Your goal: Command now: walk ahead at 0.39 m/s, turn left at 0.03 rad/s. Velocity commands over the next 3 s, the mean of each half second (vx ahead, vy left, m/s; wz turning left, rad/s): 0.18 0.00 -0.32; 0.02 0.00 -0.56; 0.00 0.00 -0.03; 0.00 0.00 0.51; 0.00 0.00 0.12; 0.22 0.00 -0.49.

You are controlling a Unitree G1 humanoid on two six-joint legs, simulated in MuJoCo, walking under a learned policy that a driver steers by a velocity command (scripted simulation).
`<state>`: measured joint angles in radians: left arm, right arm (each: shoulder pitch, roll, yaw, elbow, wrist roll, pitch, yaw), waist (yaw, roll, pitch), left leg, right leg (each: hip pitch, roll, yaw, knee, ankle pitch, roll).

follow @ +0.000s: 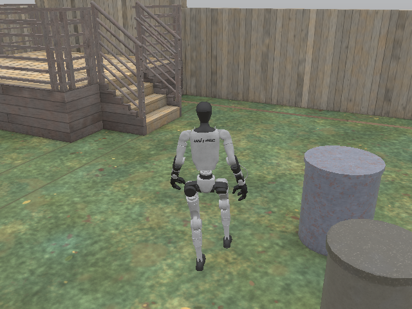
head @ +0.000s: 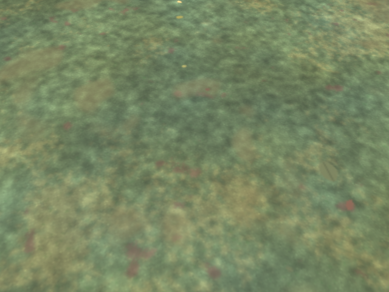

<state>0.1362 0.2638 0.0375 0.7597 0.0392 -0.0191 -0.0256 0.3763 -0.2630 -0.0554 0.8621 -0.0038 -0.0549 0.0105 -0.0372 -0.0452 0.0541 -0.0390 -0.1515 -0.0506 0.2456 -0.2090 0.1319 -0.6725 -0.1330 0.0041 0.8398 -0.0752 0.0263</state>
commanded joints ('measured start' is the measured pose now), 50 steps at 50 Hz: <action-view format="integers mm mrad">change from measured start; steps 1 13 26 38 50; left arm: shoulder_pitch -68 149 148 133 46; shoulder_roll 38 136 167 67 121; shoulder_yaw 0 45 74 61 61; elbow -62 0 -5 -47 -35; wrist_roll -11 -60 -24 -51 -28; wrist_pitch -15 -19 44 59 99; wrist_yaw -4 14 28 25 -13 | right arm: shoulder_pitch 51 -12 -204 -135 -93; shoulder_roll -113 -116 -90 -241 -156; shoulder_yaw -15 0 2 -20 -13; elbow -23 -54 -135 -165 -166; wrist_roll -5 -29 -23 -20 -22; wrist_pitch -20 11 98 46 56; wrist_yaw -10 -37 -48 -84 -57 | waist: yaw -19 55 71 56 -1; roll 93 22 -64 211 201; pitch -5 -225 -99 -114 -76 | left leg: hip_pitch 16 -506 -500 2 73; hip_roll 256 110 154 428 398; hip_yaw -51 -24 -21 -378 -65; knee -25 1135 683 -62 116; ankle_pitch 708 -257 -129 -149 559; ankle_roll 22 -129 -191 -4 77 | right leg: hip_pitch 48 701 432 186 89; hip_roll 48 -176 23 275 197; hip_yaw -64 406 424 296 44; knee -117 -444 -599 -211 187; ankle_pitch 96 701 -218 -415 -363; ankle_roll -28 -406 -234 -38 48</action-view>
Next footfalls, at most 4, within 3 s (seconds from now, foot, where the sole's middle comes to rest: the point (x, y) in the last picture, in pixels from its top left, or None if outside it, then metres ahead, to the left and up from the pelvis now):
0.18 right None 0.26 -0.11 -0.78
0.74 left None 0.27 0.07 -0.78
1.22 right None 0.15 -0.10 -0.78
1.68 left None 0.22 0.10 -0.78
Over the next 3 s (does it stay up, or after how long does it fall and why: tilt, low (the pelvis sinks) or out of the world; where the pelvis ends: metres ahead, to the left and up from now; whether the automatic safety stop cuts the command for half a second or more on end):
stays up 0.24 0.02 0.00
